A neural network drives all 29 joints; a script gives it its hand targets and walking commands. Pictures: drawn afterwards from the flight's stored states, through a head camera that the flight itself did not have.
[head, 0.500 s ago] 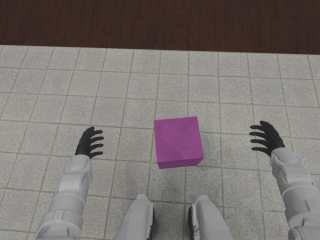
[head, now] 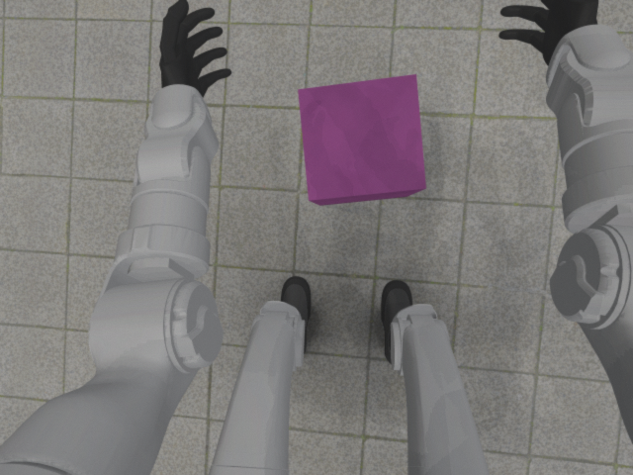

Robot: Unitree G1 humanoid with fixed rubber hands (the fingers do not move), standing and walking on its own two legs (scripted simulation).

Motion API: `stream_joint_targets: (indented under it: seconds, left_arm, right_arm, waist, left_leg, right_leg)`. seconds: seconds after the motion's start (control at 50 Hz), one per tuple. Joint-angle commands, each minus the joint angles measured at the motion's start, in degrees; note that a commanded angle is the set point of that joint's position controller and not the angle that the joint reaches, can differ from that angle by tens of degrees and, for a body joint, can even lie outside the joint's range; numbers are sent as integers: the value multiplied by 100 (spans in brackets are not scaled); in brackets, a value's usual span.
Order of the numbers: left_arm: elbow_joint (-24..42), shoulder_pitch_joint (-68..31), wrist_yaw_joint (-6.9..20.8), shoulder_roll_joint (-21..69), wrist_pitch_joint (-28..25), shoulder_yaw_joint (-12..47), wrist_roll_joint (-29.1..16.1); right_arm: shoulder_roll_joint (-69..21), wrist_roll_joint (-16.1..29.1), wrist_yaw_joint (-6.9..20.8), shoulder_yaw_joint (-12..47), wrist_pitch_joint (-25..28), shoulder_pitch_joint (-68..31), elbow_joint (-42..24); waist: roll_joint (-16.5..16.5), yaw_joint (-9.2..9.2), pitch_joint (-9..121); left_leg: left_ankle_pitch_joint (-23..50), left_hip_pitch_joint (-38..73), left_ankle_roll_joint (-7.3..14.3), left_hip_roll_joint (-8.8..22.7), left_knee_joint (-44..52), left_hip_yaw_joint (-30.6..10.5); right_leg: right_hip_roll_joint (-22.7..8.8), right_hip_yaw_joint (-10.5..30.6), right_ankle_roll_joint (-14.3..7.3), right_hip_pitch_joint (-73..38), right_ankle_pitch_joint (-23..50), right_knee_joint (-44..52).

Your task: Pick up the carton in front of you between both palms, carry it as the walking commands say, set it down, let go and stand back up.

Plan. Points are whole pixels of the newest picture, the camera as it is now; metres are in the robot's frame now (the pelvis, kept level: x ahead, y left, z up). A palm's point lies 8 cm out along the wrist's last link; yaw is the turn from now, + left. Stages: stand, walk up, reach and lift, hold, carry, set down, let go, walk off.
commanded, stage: reach and lift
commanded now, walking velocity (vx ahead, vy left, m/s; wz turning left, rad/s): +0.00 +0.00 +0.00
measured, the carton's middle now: (360, 151) +0.51 -0.02 -0.52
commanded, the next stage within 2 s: none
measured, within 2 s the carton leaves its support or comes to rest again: leaves its support in 1.68 s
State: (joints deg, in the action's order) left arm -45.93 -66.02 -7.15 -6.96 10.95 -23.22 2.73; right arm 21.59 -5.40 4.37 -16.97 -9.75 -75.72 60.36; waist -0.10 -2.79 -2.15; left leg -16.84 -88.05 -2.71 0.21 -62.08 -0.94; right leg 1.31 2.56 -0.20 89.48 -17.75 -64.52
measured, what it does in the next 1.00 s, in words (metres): lowers itself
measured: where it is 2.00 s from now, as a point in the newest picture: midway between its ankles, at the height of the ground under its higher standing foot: (343, 335)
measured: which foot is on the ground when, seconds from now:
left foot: down 0.00-1.00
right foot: down 0.00-1.00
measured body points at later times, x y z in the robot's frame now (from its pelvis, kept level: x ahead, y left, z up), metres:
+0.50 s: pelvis -0.01 +0.01 -0.18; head +0.35 -0.01 +0.09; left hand +0.51 +0.19 -0.35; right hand +0.54 -0.21 -0.35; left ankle +0.09 +0.15 -0.61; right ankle +0.08 -0.11 -0.61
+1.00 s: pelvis -0.03 +0.01 -0.28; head +0.35 -0.01 -0.04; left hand +0.52 +0.18 -0.46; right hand +0.55 -0.19 -0.47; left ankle +0.09 +0.15 -0.61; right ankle +0.08 -0.11 -0.61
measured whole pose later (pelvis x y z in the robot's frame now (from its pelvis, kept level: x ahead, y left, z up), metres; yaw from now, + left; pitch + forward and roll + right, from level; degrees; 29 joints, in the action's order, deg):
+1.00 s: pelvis -0.03 +0.01 -0.28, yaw +2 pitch +37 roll +3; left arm -61.6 -82.1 -9.8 -15.6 2.4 -7.8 -13.4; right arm 27.2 12.7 -3.4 -0.2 -2.2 -88.1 69.4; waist -1.7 -0.9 -22.2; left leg -33.2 -129.0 -4.7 -3.3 -124.7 -1.9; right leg 1.2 2.9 0.8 130.1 -34.4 -127.1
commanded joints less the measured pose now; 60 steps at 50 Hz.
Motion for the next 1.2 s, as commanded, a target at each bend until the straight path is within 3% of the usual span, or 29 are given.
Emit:
stream_joint_targets:
  seconds: [0.0, 0.1, 0.16, 0.3, 0.44, 0.54, 0.62, 0.74, 0.84, 0.9, 0.96, 1.04, 1.18]
  left_arm:
    - [568, -763, 82, -421, -303, -248, 232]
    - [382, -300, 160, -248, -639, -379, 368]
    - [272, -195, 149, -260, -781, -288, 289]
    - [441, -551, -70, -621, -850, 441, -444]
    - [651, -1364, -319, -1047, -600, 961, -1089]
    - [106, -2008, -372, -1144, -462, 1049, -1244]
    - [-495, -2447, -328, -1214, -532, 1014, -1197]
    - [-1086, -2884, -246, -1391, -766, 1063, -1252]
    - [-958, -3251, -289, -1531, -941, 1312, -1467]
    - [-916, -3211, -263, -1531, -980, 1467, -1582]
    - [-949, -2980, -270, -1459, -991, 1557, -1654]
    - [-1248, -2611, -280, -1339, -982, 1477, -1556]
    - [-1190, -2795, -274, -1310, -1017, 1362, -1427]
  right_arm:
    - [393, -211, -31, -243, 237, -1139, -573]
    - [4, -369, -136, -435, 487, -544, -564]
    - [-19, -275, -236, -402, 599, -272, -559]
    - [570, 587, -472, 299, 742, -669, -979]
    - [1110, 1297, -583, 936, 552, -1538, -1034]
    - [1221, 1424, -582, 1101, 418, -2097, -386]
    - [1263, 1412, -575, 1170, 480, -2413, 178]
    - [1356, 1502, -614, 1349, 698, -2828, 586]
    - [1495, 1750, -714, 1522, 864, -3174, 314]
    - [1395, 1791, -776, 1571, 892, -3063, 301]
    - [1231, 1846, -809, 1638, 880, -2852, 291]
    - [1032, 1796, -768, 1612, 841, -2511, 556]
    - [985, 1677, -762, 1526, 877, -2664, 535]
  waist:
    - [605, -41, 5985]
    - [594, 47, 5811]
    - [473, 132, 5819]
    - [365, 160, 6875]
    - [508, 154, 7357]
    - [496, 145, 6403]
    - [383, 130, 5616]
    - [326, 122, 5151]
    - [244, 182, 5463]
    - [315, 266, 5582]
    - [291, 236, 5794]
    - [280, 162, 5332]
    - [269, 179, 4996]
  left_leg:
    - [1294, 1927, -115, -484, 103, 572]
    - [1695, 667, -140, -503, -624, 499]
    - [1807, 188, -176, -505, -1237, 455]
    - [1983, 226, -234, -489, -2735, 456]
    - [1032, 142, -216, -464, -3765, 605]
    - [-60, -337, -178, -362, -4147, 634]
    - [-353, -610, -149, -299, -4512, 593]
    - [-95, -811, -142, -250, -5062, 514]
    - [357, -708, -116, -277, -5436, 534]
    - [614, -754, -114, -296, -5592, 543]
    - [808, -597, -112, -324, -5654, 572]
    - [654, -825, -109, -351, -5592, 549]
    - [392, -946, -109, -372, -5509, 491]
  right_leg:
    - [237, -188, 190, -3757, 2061, 220]
    - [187, -50, 196, -2979, 2950, -592]
    - [168, -27, 231, -2169, 2974, -1146]
    - [190, -220, 283, -1160, 2540, -2500]
    - [133, -414, 251, -781, 1344, -3514]
    - [6, -437, 239, -18, 119, -3850]
    - [-76, -351, 215, 542, -334, -4149]
    - [-148, -211, 183, 758, -127, -4680]
    - [-144, -167, 169, 568, 392, -5030]
    - [-91, -186, 186, 212, 828, -5180]
    - [-48, -217, 197, 38, 1036, -5234]
    - [-46, -228, 204, 417, 818, -5215]
    - [-49, -227, 191, 844, 425, -5106]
